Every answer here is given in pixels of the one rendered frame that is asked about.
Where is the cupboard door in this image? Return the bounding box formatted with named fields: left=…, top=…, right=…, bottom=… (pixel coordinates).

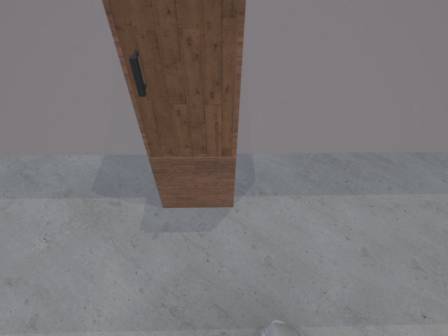
left=108, top=0, right=238, bottom=157

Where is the handle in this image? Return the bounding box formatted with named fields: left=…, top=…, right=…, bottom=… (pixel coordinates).
left=129, top=51, right=146, bottom=97

